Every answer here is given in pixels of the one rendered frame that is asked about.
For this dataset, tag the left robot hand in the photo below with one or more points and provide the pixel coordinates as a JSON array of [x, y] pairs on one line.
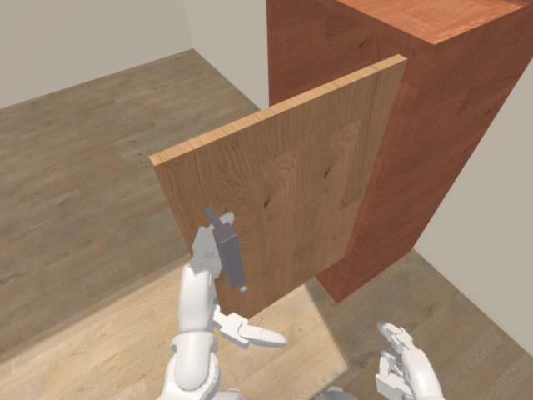
[[196, 311]]

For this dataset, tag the handle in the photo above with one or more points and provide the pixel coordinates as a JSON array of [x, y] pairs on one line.
[[228, 248]]

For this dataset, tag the right robot hand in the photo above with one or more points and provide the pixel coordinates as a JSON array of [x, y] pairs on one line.
[[414, 376]]

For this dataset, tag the cupboard door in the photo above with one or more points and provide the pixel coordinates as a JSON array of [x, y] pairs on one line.
[[294, 176]]

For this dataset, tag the left robot forearm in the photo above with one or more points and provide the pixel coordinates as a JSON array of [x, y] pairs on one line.
[[193, 372]]

